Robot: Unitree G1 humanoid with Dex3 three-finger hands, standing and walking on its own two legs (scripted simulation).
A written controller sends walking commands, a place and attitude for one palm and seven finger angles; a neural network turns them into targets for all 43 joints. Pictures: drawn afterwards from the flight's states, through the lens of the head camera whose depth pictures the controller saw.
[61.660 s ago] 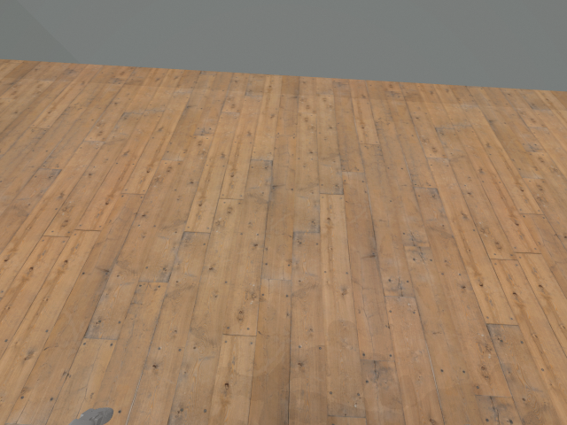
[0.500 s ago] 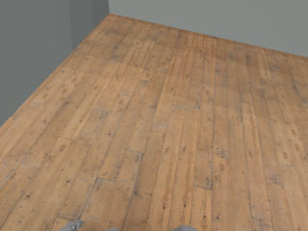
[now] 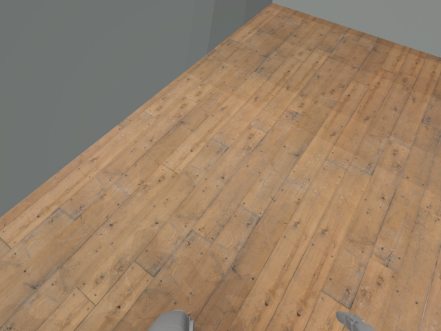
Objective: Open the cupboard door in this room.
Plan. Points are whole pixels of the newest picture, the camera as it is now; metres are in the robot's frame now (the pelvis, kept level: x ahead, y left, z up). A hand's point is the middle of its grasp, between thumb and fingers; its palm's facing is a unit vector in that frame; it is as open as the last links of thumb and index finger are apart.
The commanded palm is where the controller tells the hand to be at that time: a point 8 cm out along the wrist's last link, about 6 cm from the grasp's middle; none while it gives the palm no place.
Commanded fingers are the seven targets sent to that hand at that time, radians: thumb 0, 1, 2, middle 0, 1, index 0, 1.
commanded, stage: turn to face it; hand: left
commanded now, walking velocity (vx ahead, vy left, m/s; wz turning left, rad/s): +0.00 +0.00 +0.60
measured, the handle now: out of the picture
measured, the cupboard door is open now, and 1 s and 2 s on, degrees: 42 42 42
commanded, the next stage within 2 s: none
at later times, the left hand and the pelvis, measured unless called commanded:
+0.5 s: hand out of the picture +0.08 +0.20 -0.16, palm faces +0.27 -0.91 -0.30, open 7.4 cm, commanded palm none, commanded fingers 0.00 0.90 0.90 -0.20 -0.30 -0.20 -0.30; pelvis +0.02 -0.03 -0.02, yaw +17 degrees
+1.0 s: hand out of the picture -0.03 +0.19 -0.18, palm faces +0.59 -0.77 -0.26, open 7.4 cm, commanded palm none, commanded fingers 0.00 0.90 0.90 -0.20 -0.30 -0.20 -0.30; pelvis +0.03 -0.04 -0.01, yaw +36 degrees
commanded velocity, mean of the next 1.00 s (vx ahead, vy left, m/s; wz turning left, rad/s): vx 0.00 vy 0.00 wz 0.60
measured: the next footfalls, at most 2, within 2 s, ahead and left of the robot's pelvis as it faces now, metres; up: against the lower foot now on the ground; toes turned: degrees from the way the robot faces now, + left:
left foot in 0.10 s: +0.03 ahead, +0.13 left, +0.00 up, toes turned +11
right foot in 0.46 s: +0.10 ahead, -0.14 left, +0.00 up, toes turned +13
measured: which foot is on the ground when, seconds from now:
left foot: up 0.00-0.08, down 0.10-0.44, up 0.46-0.80, down 0.82-1.00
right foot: down 0.00-0.10, up 0.12-0.44, down 0.46-0.80, up 0.82-1.00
